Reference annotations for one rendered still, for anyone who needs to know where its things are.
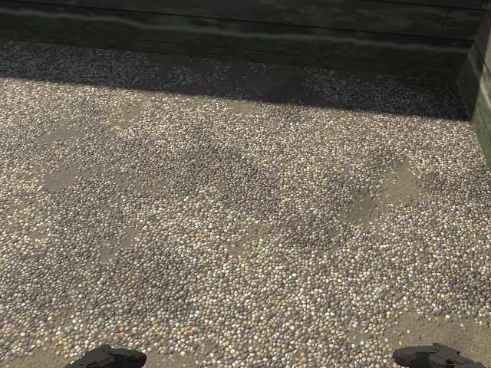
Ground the left robot hand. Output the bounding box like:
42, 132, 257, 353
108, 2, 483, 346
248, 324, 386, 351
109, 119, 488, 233
63, 344, 147, 368

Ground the right robot hand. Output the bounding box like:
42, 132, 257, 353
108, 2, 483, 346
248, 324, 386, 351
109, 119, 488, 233
393, 343, 489, 368

